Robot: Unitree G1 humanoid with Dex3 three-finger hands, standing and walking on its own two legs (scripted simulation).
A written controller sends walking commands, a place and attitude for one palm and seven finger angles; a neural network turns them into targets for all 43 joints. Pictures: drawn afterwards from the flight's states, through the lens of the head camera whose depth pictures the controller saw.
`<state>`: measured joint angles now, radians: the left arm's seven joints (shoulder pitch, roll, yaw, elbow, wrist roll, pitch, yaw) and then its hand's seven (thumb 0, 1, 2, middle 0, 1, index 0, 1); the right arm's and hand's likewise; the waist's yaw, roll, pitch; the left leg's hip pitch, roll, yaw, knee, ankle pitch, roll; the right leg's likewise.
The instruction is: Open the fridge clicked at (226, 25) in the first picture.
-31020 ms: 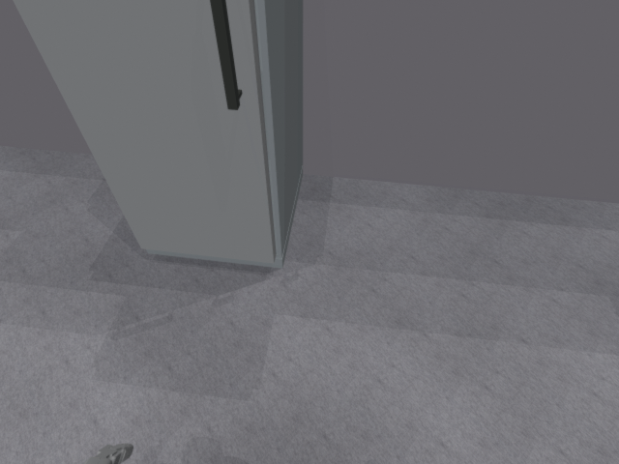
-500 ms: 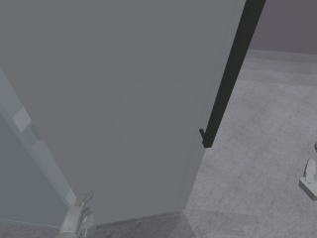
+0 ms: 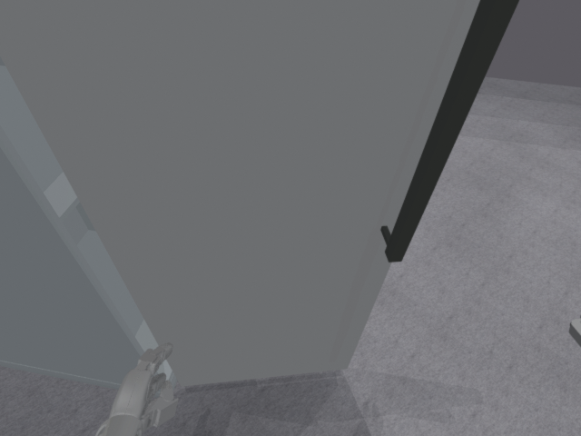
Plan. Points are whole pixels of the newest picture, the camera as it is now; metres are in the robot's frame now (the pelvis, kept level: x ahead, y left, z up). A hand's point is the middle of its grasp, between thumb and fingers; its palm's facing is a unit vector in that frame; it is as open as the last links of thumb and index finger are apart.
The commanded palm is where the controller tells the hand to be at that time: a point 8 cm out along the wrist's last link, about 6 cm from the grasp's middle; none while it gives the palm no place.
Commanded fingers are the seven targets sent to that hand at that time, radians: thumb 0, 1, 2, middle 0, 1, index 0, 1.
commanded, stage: step back with the hand held close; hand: right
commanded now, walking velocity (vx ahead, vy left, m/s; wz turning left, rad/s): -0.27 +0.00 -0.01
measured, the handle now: (427, 145) +0.43 -0.17 +0.21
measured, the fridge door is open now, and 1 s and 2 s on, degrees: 74 74 74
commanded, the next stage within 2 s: stop stepping back and stand still in 1.08 s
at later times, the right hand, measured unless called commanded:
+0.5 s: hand out of the picture +0.13 -0.29 +0.15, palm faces +0.47 +0.77 -0.44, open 7.4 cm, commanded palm +0.07 -0.32 +0.17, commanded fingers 0.00 -0.90 -0.90 0.20 0.30 0.20 0.30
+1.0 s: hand out of the picture +0.05 -0.31 +0.18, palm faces +0.54 +0.73 -0.42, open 7.4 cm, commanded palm -0.03 -0.34 +0.17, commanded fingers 0.00 -0.90 -0.90 0.20 0.30 0.20 0.30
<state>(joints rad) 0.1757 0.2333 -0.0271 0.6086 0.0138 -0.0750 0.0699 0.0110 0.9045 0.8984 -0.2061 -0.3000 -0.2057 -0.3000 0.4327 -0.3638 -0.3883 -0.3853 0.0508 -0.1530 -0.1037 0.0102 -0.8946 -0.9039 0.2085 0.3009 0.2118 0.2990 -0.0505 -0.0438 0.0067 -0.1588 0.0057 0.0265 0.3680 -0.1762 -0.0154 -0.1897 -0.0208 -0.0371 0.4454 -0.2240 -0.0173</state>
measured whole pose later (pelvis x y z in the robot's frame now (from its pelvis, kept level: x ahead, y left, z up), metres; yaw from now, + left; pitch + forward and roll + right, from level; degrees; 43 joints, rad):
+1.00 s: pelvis -0.14 -0.03 -0.03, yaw -5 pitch -2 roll +5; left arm 0.18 0.18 0.04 0.63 0.02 -0.16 0.04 0.01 0.91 0.90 -0.21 -0.30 -0.21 -0.30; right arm 0.42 -0.44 -0.50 -0.54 0.02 -0.31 -0.13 0.01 -0.89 -0.90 0.21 0.30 0.22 0.30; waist -0.01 -0.01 0.07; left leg -0.47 -0.11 -0.04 1.11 -0.45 -0.02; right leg -0.51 -0.05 -0.04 0.62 -0.08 -0.08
